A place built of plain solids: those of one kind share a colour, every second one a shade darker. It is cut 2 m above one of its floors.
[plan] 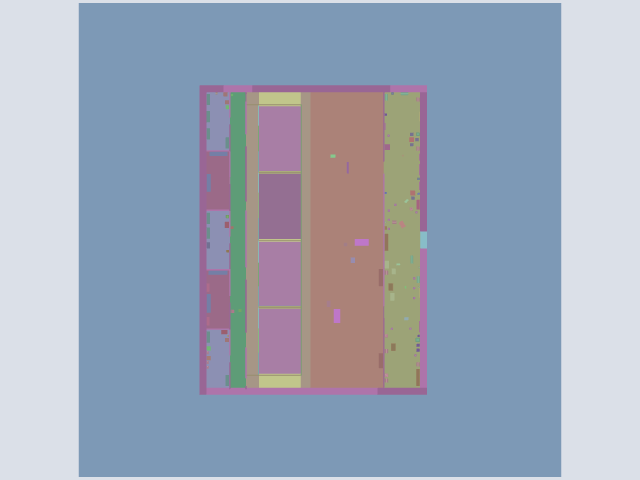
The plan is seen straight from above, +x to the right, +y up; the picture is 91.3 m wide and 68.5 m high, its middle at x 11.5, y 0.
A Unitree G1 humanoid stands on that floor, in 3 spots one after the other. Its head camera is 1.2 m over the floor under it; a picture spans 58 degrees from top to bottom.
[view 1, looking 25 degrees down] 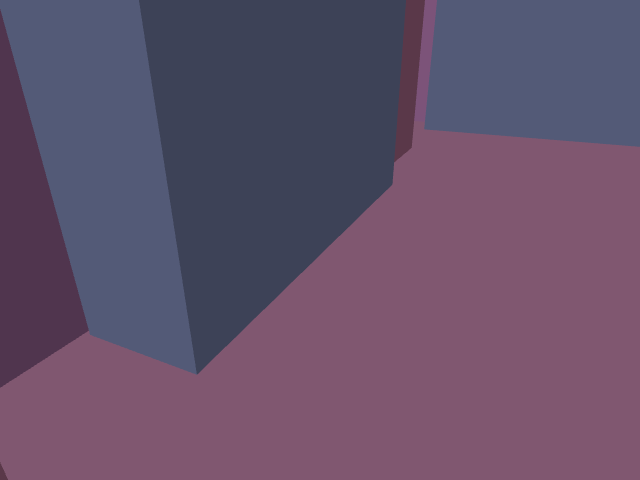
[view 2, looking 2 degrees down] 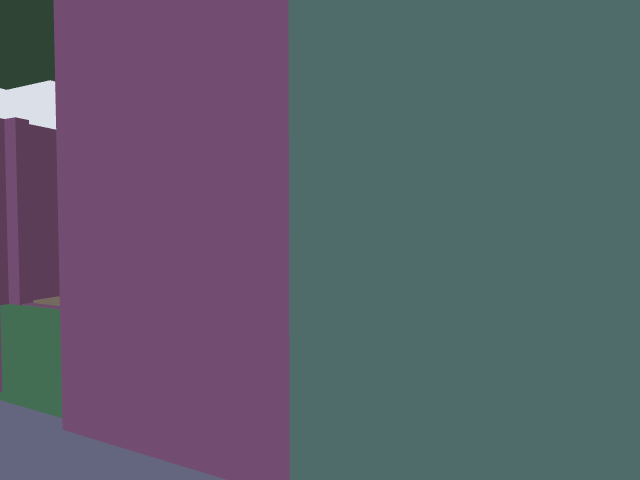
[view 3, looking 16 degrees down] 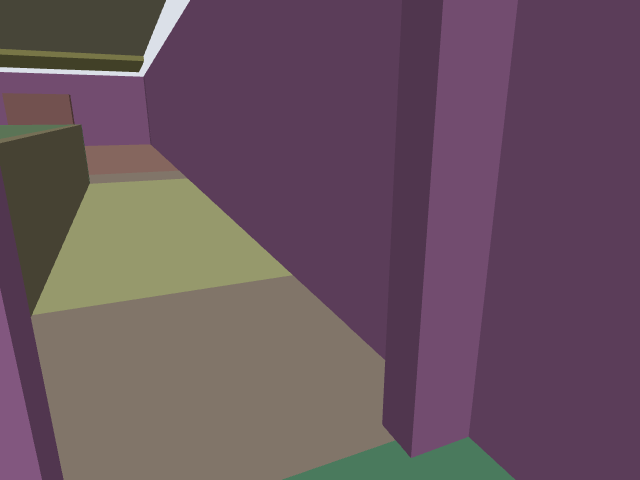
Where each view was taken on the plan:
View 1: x -3.08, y -11.38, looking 115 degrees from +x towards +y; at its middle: cabinets_office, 2.60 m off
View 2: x -3.08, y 14.06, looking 25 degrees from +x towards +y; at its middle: shelves_store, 1.21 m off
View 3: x -0.21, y -20.00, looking -24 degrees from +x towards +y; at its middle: wall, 2.82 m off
